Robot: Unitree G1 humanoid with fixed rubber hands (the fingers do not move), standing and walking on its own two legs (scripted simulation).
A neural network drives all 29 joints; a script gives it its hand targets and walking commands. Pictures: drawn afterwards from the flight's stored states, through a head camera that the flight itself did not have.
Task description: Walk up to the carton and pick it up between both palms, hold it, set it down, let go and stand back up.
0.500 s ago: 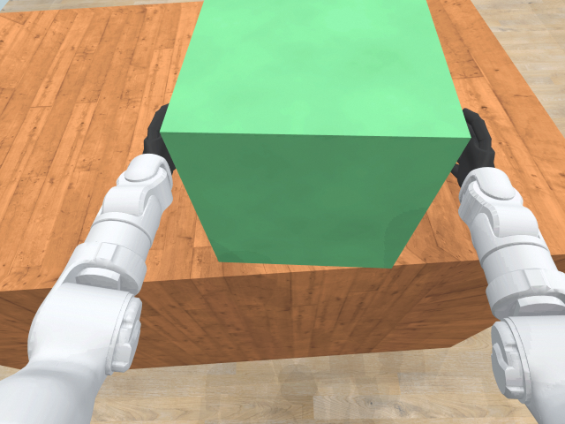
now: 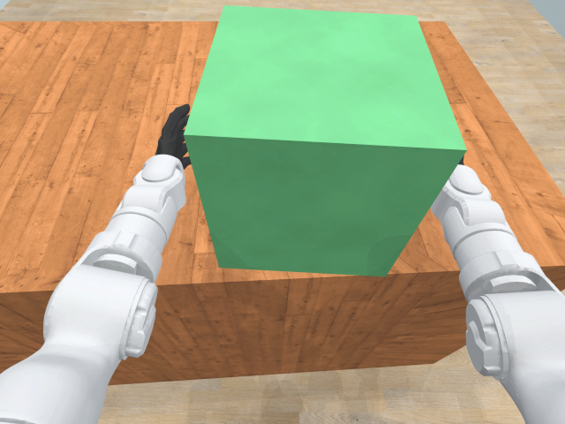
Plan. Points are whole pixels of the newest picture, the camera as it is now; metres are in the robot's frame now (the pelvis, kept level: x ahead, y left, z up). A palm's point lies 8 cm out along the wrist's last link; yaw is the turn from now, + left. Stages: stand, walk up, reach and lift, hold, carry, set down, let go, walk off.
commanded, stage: reach and lift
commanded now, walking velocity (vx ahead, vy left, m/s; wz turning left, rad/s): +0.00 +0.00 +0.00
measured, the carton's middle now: (310, 150) +0.48 -0.01 +0.11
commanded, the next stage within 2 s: none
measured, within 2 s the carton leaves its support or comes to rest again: leaves its support in 1.90 s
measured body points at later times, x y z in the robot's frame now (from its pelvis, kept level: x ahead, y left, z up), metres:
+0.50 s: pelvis -0.02 +0.00 +0.00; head +0.06 -0.01 +0.44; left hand +0.47 +0.17 +0.11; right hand +0.46 -0.19 +0.10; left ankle -0.01 +0.13 -0.73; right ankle +0.02 -0.10 -0.73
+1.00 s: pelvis -0.01 -0.01 +0.00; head +0.06 +0.00 +0.45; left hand +0.47 +0.17 +0.11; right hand +0.46 -0.19 +0.10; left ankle -0.01 +0.13 -0.73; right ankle +0.02 -0.10 -0.73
